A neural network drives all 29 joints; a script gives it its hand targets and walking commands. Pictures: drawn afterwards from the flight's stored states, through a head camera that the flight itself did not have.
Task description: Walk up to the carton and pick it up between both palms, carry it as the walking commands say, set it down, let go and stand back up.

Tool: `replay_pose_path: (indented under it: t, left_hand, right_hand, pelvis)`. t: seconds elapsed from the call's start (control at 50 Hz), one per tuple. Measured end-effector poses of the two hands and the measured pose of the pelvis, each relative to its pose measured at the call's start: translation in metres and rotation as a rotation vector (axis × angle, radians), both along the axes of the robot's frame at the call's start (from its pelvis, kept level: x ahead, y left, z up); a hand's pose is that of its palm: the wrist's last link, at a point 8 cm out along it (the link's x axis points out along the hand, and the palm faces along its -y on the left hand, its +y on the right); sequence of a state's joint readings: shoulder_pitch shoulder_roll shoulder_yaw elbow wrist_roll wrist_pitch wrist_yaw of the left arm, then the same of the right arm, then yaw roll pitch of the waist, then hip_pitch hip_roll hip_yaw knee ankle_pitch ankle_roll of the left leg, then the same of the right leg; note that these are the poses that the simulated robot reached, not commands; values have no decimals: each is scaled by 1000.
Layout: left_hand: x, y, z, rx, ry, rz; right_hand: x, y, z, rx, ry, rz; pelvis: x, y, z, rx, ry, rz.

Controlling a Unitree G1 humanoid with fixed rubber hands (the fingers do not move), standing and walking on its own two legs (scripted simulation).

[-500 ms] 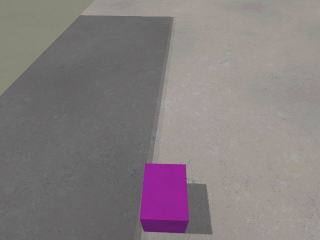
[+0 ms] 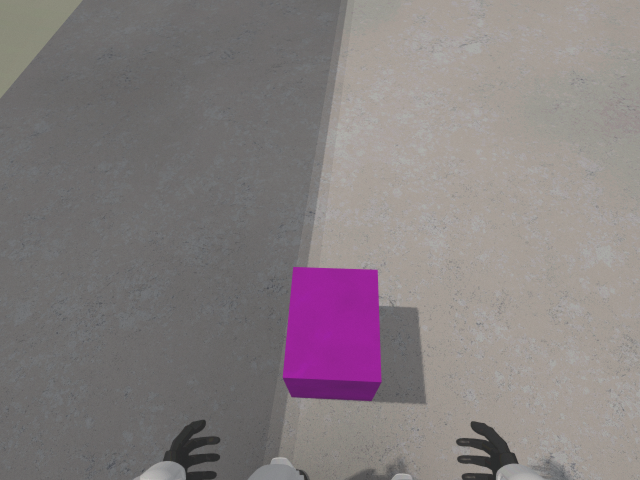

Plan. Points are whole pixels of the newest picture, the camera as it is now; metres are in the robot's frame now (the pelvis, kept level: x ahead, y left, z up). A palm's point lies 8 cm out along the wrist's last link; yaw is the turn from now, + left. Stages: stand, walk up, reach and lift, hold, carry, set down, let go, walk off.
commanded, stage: reach and lift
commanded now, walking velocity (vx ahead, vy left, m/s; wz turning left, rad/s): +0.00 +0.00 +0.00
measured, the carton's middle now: (333, 335) +0.49 +0.02 -0.62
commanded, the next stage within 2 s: none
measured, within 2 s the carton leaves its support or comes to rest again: neither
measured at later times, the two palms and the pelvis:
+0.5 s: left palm (195, 396) +0.24 +0.22 -0.15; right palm (489, 407) +0.24 -0.21 -0.15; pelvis -0.08 +0.00 -0.06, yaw +0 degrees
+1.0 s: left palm (219, 306) +0.39 +0.22 -0.18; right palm (459, 312) +0.40 -0.20 -0.18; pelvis -0.07 +0.00 -0.08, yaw -1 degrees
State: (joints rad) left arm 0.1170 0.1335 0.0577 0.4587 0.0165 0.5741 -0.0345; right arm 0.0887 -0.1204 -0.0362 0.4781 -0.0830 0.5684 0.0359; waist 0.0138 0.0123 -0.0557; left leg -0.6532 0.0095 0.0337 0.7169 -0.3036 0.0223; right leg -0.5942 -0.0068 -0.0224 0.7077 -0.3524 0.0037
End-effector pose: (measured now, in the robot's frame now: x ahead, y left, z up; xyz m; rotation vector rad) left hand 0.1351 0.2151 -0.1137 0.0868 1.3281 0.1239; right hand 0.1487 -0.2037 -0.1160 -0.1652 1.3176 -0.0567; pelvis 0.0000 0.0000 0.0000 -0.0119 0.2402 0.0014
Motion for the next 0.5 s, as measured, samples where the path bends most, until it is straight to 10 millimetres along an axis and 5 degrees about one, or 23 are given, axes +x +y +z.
replay_pose_path:
  t: [0.3, 0.5]
  left_hand:
    - [40, 2, -31, -1, -198, -31]
    - [106, 5, -38, 14, -289, -57]
  right_hand:
    - [36, -6, -25, -6, -212, -13]
    - [91, -6, -32, -10, -296, -29]
  pelvis:
    - [-51, -4, -45, 3, -18, -3]
    - [-79, -2, -61, -5, 27, -4]
